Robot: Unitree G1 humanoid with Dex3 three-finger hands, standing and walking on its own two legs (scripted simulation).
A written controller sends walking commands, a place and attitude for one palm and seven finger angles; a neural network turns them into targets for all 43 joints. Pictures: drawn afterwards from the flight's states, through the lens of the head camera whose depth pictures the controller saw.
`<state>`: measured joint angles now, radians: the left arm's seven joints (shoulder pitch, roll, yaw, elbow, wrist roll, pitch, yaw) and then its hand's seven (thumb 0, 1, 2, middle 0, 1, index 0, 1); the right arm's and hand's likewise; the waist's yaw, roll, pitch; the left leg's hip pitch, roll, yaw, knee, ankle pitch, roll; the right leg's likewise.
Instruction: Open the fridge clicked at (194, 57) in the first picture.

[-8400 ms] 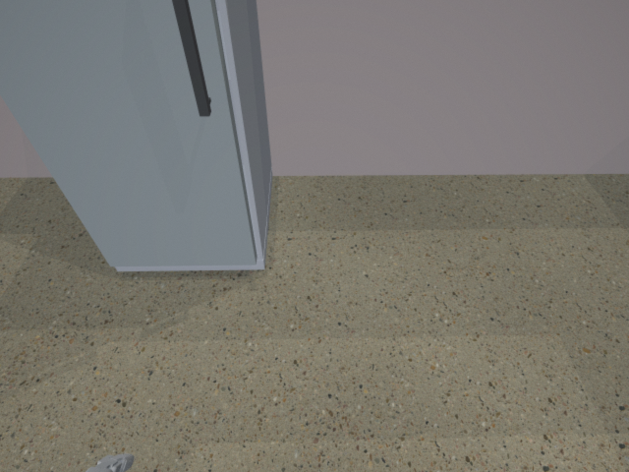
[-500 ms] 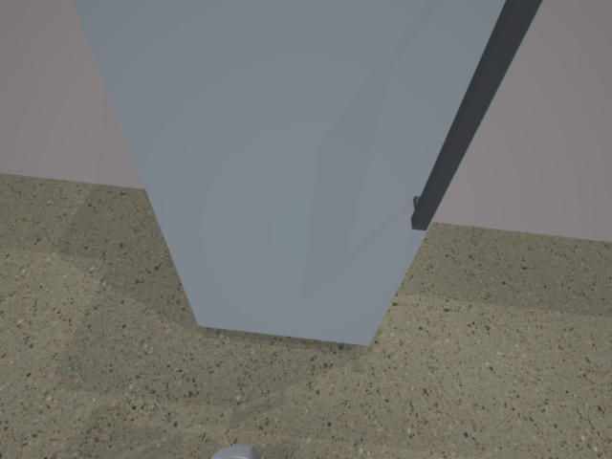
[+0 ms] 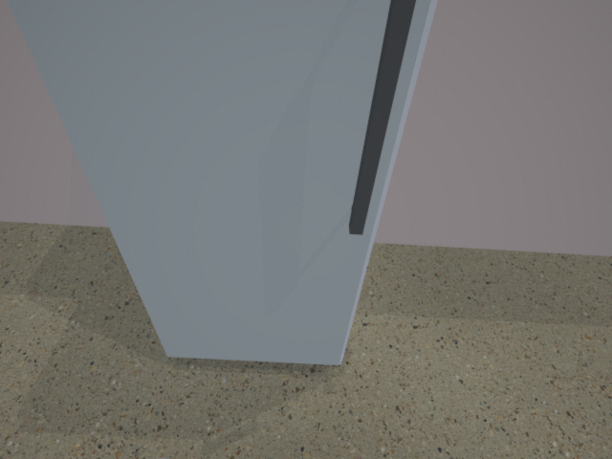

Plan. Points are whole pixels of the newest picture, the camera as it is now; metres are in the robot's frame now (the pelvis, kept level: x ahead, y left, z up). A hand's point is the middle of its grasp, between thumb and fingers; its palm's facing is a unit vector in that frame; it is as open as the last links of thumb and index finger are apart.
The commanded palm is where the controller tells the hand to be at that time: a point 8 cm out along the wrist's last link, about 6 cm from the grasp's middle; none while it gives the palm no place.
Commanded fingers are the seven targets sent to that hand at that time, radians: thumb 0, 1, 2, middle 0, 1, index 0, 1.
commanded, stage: come to a stop and stand still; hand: right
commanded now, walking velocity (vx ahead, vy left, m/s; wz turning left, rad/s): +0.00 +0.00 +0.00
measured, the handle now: (379, 99) +0.54 -0.07 +0.25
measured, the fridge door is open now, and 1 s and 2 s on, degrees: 0 0 0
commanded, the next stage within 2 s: look again from close up in 0.98 s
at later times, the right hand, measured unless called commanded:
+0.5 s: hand out of the picture +0.02 -0.19 -0.15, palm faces +0.00 +0.98 -0.21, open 7.3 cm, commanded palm none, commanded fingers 0.00 -0.90 -0.90 0.20 0.30 0.20 0.30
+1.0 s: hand out of the picture +0.02 -0.17 -0.16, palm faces +0.01 +0.98 -0.18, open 7.3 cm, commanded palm none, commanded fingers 0.00 -0.90 -0.90 0.20 0.30 0.20 0.30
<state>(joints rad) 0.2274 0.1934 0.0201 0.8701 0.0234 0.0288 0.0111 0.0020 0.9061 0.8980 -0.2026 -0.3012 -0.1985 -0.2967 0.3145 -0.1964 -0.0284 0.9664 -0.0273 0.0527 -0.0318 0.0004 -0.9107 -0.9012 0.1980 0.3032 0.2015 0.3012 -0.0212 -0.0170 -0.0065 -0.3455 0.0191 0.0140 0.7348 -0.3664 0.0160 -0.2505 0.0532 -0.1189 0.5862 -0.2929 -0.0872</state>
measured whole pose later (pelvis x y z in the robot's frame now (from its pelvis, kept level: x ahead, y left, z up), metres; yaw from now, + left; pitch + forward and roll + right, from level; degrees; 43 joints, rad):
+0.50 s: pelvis +0.00 -0.02 +0.01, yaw +0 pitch -1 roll +0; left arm 0.35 0.19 -0.01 1.08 0.01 0.00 0.02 0.00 0.91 0.90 -0.20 -0.30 -0.20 -0.30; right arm 0.28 -0.15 0.01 1.05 -0.02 0.01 -0.03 0.00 -0.92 -0.90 0.20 0.30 0.20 0.30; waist 0.02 -0.02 0.02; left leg -0.25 0.02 0.01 0.47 -0.20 0.00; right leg -0.20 0.08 -0.11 0.39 -0.18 -0.10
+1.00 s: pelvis +0.03 +0.00 +0.02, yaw +0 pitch -1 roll +0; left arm 0.26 0.17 -0.02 1.12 0.01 -0.03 0.03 0.00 0.91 0.90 -0.20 -0.30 -0.20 -0.30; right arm 0.29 -0.15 0.03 1.10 -0.01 -0.01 -0.04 0.01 -0.92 -0.90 0.20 0.30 0.20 0.30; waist 0.00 0.00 0.03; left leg -0.19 -0.01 0.02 0.43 -0.22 0.02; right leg -0.15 0.05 -0.10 0.39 -0.22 -0.08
